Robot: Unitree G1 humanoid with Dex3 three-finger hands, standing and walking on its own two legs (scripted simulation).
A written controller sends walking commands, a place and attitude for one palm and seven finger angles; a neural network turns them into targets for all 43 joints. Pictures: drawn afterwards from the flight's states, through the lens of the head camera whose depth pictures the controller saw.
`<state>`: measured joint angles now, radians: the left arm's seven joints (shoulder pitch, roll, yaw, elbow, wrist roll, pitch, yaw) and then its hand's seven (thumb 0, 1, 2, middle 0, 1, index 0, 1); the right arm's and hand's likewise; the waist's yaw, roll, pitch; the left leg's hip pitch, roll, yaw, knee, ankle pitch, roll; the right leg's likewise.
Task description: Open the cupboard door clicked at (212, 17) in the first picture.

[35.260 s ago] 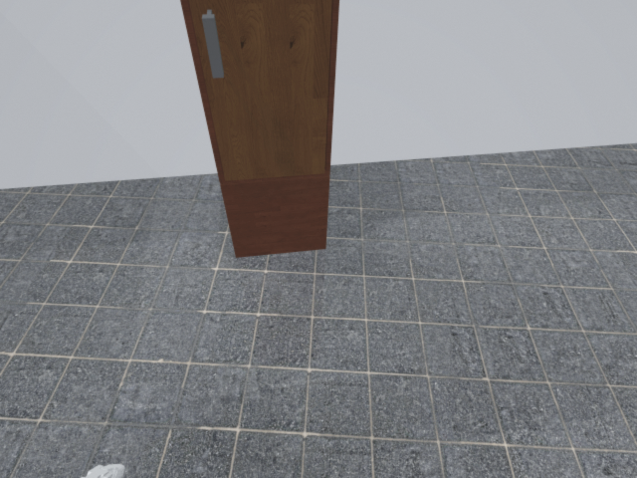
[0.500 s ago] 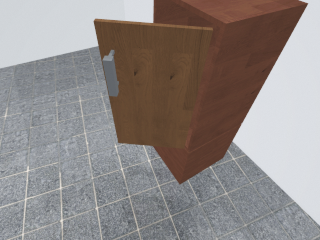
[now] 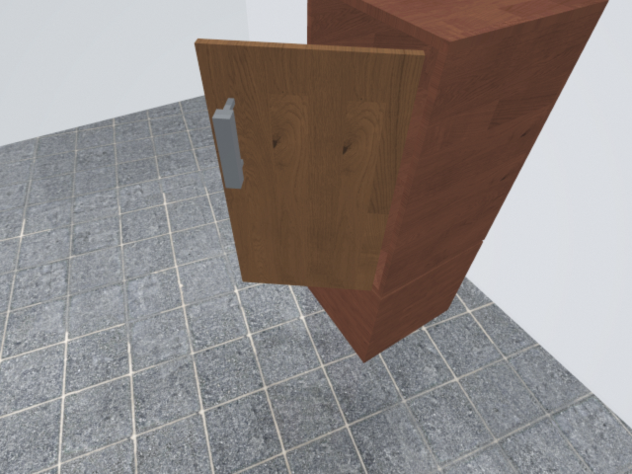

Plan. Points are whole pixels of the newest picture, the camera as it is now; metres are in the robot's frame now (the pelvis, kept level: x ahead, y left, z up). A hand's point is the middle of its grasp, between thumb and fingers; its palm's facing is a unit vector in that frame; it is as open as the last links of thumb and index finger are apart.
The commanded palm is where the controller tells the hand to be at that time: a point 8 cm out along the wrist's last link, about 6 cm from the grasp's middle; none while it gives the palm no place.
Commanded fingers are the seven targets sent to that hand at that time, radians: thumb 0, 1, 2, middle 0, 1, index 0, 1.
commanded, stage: look again from close up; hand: left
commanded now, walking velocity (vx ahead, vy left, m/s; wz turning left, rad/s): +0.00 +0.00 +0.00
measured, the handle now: (232, 143) +0.59 +0.17 +0.10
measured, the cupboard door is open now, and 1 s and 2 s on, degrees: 54 54 54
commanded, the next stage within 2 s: raise the hand with hooked fingers in 0.38 s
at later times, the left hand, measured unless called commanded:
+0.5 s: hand out of the picture +0.05 +0.18 -0.16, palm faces +0.01 -0.98 -0.21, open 7.3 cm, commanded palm +0.12 +0.23 -0.06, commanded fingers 0.00 0.85 0.88 -0.20 -0.33 -0.20 -0.33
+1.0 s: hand (164, 419) +0.19 +0.20 -0.02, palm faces +0.12 -0.99 -0.05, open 9.1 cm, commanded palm +0.18 +0.25 +0.00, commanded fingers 0.00 0.27 0.63 -0.25 -0.70 -0.25 -0.70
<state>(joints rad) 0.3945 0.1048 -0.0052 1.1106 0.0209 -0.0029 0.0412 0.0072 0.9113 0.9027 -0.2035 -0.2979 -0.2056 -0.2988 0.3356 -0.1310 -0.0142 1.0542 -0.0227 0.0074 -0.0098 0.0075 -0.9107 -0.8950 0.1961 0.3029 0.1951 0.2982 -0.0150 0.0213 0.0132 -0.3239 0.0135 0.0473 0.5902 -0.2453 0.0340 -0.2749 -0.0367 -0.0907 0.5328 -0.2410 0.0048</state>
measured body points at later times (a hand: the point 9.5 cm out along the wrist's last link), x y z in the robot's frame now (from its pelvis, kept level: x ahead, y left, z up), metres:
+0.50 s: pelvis +0.03 +0.00 +0.01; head +0.03 +0.00 +0.46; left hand +0.05 +0.23 -0.15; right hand +0.04 -0.23 -0.15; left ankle +0.04 +0.09 -0.73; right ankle +0.03 -0.13 -0.73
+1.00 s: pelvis +0.03 -0.04 -0.06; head +0.07 -0.02 +0.38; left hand +0.18 +0.25 -0.01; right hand +0.26 -0.28 -0.10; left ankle +0.04 +0.09 -0.73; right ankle +0.03 -0.13 -0.73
